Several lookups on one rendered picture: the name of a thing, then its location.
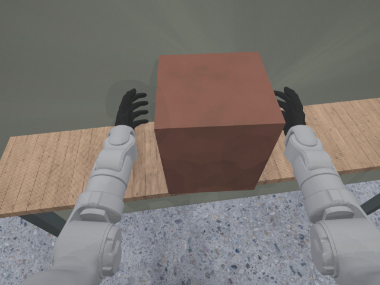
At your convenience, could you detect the robot right forearm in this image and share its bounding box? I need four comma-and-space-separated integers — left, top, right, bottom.
284, 125, 380, 235

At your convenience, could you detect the right robot upper arm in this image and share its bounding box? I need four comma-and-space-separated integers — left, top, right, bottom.
310, 218, 380, 285

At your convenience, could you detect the robot left forearm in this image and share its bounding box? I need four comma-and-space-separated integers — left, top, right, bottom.
52, 125, 138, 267

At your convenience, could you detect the robot left hand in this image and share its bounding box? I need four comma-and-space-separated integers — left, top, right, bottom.
115, 88, 148, 129

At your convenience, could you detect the table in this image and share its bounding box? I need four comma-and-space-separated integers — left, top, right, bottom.
0, 98, 380, 238

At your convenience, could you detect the robot right hand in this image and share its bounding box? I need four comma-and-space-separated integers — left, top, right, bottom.
274, 87, 306, 136

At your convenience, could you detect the carton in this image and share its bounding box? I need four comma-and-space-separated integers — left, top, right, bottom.
154, 52, 286, 194

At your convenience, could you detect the left robot upper arm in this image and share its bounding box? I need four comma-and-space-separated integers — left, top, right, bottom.
19, 220, 122, 285

